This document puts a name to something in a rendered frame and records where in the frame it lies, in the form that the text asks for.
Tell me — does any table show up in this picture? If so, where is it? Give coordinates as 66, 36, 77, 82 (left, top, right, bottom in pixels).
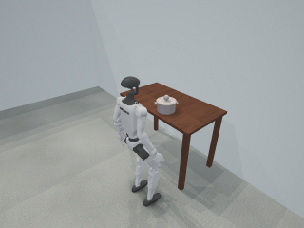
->
120, 83, 227, 190

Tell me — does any robot left hand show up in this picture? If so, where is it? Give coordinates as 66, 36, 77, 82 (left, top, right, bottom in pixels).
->
118, 133, 127, 146

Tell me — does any robot torso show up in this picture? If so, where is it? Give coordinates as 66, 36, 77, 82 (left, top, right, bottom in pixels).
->
120, 96, 143, 153

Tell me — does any robot head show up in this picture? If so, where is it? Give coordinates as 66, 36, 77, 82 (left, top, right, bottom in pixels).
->
121, 76, 140, 106

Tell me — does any robot right forearm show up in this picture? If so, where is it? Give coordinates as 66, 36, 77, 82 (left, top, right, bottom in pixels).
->
141, 132, 158, 157

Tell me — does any pot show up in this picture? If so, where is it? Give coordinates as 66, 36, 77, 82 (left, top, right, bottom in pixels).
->
154, 101, 179, 115

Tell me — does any robot right hand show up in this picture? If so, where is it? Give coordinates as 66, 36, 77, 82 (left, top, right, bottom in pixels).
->
153, 153, 165, 168

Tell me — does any robot left forearm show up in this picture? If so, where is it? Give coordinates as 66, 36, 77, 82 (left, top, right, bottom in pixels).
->
113, 121, 125, 136

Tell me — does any lid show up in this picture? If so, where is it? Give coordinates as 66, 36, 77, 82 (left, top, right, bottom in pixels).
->
156, 96, 177, 106

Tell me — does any robot left upper arm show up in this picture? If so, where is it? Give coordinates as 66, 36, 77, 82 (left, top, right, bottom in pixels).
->
113, 97, 126, 124

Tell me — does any robot right upper arm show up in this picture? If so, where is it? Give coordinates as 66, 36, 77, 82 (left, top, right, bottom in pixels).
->
135, 104, 148, 140

